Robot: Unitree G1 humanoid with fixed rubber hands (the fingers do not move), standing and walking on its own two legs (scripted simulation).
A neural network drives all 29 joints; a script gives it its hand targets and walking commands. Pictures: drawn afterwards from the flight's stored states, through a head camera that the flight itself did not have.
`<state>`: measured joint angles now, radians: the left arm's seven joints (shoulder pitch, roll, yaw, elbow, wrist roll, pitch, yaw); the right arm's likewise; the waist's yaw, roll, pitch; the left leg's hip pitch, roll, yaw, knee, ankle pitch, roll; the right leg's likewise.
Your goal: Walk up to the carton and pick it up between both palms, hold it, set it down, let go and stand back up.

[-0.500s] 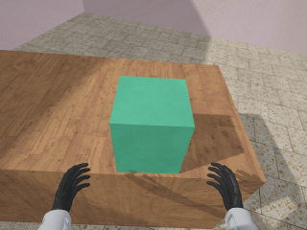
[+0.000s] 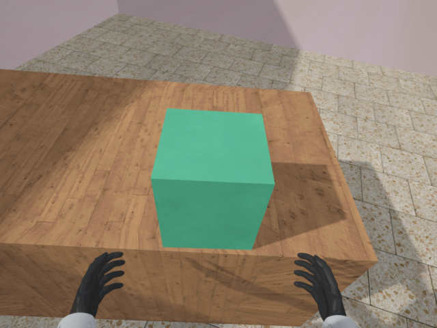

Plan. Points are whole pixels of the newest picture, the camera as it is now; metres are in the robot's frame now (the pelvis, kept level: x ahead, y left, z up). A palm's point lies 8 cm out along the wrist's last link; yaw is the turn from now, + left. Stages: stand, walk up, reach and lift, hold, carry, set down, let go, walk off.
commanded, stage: set down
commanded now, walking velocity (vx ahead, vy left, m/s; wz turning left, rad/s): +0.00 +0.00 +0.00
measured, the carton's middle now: (211, 182) +0.44 +0.04 +0.00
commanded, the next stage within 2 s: let go in 1.38 s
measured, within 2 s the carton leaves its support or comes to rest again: neither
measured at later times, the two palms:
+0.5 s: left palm (86, 319) +0.17 +0.23 -0.05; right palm (329, 321) +0.19 -0.19 -0.05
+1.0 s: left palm (88, 326) +0.16 +0.23 -0.07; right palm out of the picture +0.17 -0.20 -0.08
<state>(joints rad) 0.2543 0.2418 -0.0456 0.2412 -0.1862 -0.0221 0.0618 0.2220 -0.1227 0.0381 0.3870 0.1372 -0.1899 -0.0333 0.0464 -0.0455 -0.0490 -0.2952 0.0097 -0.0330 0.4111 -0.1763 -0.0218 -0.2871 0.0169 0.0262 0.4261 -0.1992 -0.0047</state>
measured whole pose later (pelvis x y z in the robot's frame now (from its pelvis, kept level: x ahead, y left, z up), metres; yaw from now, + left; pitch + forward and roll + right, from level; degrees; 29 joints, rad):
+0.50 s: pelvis +0.01 +0.00 +0.00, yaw +0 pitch +3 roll +0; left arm 0.25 0.24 -0.03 0.36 -0.14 0.01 0.04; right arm 0.22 -0.12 0.03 0.55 0.08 -0.22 -0.02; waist 0.05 -0.05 -0.04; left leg -0.28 0.01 -0.03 0.40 -0.18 -0.02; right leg -0.28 0.02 0.03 0.43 -0.21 -0.01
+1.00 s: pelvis +0.01 +0.00 +0.00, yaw +0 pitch +4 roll +0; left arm 0.24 0.24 -0.04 0.41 -0.09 0.09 0.04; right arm 0.22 -0.13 0.00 0.65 0.02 -0.21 -0.01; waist 0.05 -0.05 -0.02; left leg -0.28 0.01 -0.03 0.40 -0.19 -0.02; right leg -0.27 0.02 0.03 0.43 -0.21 -0.01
